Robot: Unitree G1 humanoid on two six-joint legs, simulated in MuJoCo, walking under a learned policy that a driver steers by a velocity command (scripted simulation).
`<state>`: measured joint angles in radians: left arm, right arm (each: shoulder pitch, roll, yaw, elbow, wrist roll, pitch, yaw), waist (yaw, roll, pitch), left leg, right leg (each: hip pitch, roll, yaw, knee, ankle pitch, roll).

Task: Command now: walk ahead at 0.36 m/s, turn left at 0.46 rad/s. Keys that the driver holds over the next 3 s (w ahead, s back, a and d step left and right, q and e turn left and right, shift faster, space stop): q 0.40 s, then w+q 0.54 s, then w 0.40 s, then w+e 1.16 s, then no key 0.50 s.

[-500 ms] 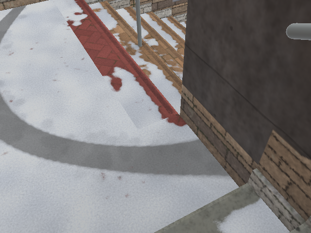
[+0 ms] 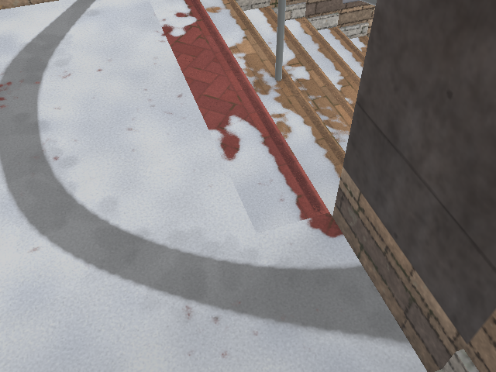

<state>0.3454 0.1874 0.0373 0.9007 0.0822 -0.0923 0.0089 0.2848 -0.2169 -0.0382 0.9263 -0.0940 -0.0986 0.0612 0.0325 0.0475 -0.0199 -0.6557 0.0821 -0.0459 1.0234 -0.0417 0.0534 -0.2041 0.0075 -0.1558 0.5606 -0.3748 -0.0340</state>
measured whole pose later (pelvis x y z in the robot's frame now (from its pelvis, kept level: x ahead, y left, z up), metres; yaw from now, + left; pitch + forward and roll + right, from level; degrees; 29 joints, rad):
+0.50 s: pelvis +0.19 +0.05 -0.15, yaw +17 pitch +2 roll +1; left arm 0.10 0.22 0.02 0.75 0.09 -0.07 0.00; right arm 0.32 -0.24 -0.05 0.85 -0.05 -0.11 0.06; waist -0.03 -0.01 0.00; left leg -0.34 -0.10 0.01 0.55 -0.24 0.12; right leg -0.70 -0.11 0.06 1.13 -0.28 0.07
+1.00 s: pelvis +0.35 +0.07 -0.18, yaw +35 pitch +1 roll -3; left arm 0.54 0.15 -0.04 1.01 0.09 -0.13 -0.02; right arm 0.14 -0.23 -0.02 0.87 -0.08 -0.07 0.10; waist 0.10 0.04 -0.02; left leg -0.75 0.09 -0.08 0.74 0.40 0.06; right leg -0.08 0.02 -0.23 0.67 -0.61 -0.04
